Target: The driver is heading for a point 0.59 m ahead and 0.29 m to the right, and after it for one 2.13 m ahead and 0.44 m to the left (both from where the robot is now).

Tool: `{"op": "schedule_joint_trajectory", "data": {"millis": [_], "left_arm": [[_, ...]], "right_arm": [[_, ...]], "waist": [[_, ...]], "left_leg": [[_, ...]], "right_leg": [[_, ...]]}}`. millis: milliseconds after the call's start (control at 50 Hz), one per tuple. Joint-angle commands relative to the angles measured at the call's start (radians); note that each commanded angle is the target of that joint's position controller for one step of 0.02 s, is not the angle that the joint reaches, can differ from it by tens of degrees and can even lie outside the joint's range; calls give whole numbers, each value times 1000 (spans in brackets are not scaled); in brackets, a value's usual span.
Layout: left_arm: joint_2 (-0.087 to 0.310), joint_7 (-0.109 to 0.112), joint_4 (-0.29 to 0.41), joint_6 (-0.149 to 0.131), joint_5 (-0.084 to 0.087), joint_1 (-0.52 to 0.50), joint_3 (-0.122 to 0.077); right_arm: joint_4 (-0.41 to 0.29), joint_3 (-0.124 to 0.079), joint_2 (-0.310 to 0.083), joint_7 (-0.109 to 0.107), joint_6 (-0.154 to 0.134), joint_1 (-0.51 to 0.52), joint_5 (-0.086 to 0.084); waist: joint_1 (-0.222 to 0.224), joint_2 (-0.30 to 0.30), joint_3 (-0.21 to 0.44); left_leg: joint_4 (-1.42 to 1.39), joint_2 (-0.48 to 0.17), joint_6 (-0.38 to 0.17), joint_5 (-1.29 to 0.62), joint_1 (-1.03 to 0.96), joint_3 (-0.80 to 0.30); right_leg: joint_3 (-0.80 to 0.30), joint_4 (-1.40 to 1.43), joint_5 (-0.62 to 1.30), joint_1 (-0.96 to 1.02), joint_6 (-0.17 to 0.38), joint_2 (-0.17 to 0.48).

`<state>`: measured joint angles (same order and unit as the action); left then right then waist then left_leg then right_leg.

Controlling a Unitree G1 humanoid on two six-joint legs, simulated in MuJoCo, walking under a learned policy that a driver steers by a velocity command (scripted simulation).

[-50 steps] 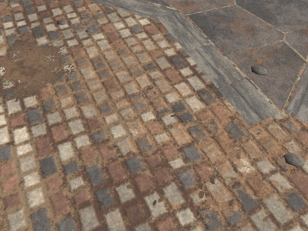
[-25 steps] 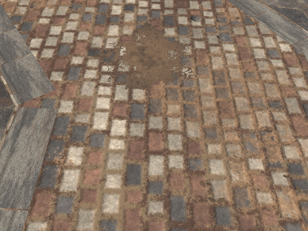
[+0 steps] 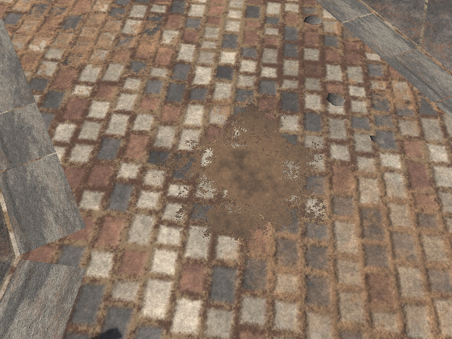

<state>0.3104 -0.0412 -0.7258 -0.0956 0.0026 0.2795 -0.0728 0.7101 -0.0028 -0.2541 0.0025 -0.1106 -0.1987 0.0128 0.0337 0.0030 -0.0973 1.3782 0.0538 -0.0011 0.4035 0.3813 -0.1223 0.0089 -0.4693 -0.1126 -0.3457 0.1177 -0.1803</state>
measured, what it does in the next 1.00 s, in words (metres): walks ahead, turning right: left foot, then right foot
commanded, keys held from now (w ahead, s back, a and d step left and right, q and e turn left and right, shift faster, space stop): e+shift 1.00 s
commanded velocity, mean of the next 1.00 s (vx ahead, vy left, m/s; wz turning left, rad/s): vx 0.12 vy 0.00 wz -0.90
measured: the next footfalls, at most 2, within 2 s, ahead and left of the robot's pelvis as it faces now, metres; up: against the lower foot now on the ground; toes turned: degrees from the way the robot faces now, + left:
left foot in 0.26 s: +0.41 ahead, +0.08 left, +0.00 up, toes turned -27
right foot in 0.74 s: +0.20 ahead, -0.10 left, +0.00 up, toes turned -46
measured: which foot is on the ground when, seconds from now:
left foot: up 0.00-0.24, down 0.26-0.74, up 0.76-1.00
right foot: down 0.00-0.26, up 0.28-0.72, down 0.74-1.00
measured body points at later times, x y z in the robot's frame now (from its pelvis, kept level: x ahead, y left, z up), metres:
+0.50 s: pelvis +0.24 +0.05 +0.01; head +0.28 +0.03 +0.46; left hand +0.51 +0.25 -0.08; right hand +0.28 -0.26 -0.08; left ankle +0.37 +0.10 -0.72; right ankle +0.18 -0.07 -0.64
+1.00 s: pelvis +0.24 +0.01 +0.02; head +0.23 -0.05 +0.46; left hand +0.57 +0.06 -0.05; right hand +0.11 -0.31 -0.09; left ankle +0.40 +0.07 -0.66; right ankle +0.17 -0.07 -0.73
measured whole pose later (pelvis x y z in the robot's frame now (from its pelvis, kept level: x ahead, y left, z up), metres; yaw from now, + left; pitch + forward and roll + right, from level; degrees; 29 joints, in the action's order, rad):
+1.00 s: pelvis +0.24 +0.01 +0.02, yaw -56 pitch +3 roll +4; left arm 0.33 0.04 -0.59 0.05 0.01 0.22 -0.08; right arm 0.69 -0.10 -0.32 -0.02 0.00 -0.07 0.01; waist 0.01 0.02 -0.05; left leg 0.92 0.06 0.08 0.29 0.56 -0.10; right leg -0.18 -0.51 -0.21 -0.34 0.04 -0.05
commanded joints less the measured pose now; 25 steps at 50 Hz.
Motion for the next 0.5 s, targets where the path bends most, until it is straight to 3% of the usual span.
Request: {"op": "schedule_joint_trajectory", "data": {"millis": [20,60,100,120,160,220,240,260,280,300,320,340,360,400,440,500], "left_arm": [[104,19,95,-16,5,-38,-18],[135,36,88,-3,15,-61,-25],[187,58,71,33,25,-29,-49],[192,66,57,51,33,7,-54],[167,78,40,80,39,50,-52],[119,94,71,101,29,-7,-50],[94,93,89,105,30,-38,-43],[25,85,100,108,16,15,-22],[-23,80,94,106,1,161,-2],[61,63,94,108,14,322,-9],[141,61,78,124,35,276,-29],[190,69,71,142,37,161,-48],[200,77,84,160,35,99,-56],[141,79,124,169,25,47,-41],[84,77,146,158,20,28,-25],[88,70,169,154,17,-15,-22]], "right_arm": [[-123,-36,-147,0,-27,9,21],[-154,-22,-108,-8,-19,44,32],[-165,-15,-85,-10,-11,97,23],[-174,-18,-86,-8,-5,128,15],[-198,-31,-102,-7,3,182,0],[-197,-59,-151,-14,5,166,-10],[-169,-65,-153,-18,1,89,-2],[-150,-67,-171,-27,4,5,15],[-178,-54,-163,-32,22,1,36],[-167,-60,-159,-25,40,-5,35],[-180,-71,-155,-29,52,93,14],[-198,-56,-94,-34,65,133,9],[-204,-49,-85,-37,77,160,12],[-178,-62,-124,-38,86,184,19],[-146,-73,-133,-42,84,138,25],[-120,-86,-153,-44,83,116,17]], "waist": [[-80,62,98],[-95,39,78],[-64,-1,154],[-42,-20,183],[-16,-58,196],[-51,-119,188],[-90,-102,225],[-84,29,338],[-19,194,400],[39,286,520],[42,223,447],[3,86,322],[-3,33,257],[4,63,157],[-12,95,176],[-26,90,217]], "left_leg": [[-153,-69,30,-8,211,-26],[-425,-37,61,-58,118,39],[-644,43,73,-274,-36,81],[-727,74,75,-388,-90,79],[-847,95,78,-505,-142,35],[-961,37,65,-529,-171,-57],[-1033,-13,44,-612,-259,-61],[-983,-191,-32,-804,-467,-174],[-880,-396,-155,-1256,-638,-400],[-879,-563,-275,-1164,-653,-591],[-946,-530,-318,-751,-557,-591],[-990,-411,-255,-512,-424,-429],[-1026,-339,-210,-403,-300,-320],[-1077,-264,-201,-424,-145,-167],[-1102,-266,-229,-477,-173,-102],[-1119,-332,-270,-484,-242,-69]], "right_leg": [[-420,199,629,162,212,295],[-332,190,732,0,183,216],[-290,156,684,-60,104,153],[-298,136,585,-63,58,135],[-368,94,369,-38,1,120],[-460,-43,169,43,-42,124],[-435,-171,114,59,-70,96],[-341,-437,-230,-15,-109,40],[-252,-639,-695,-200,-140,-41],[-263,-810,-675,-218,-166,63],[-187,-915,-546,-281,-203,136],[-148,-910,-442,-303,-221,168],[-136,-893,-372,-279,-228,184],[-85,-812,-312,-240,-229,204],[-59,-744,-293,-241,-226,221],[-65,-669,-259,-261,-220,272]]}}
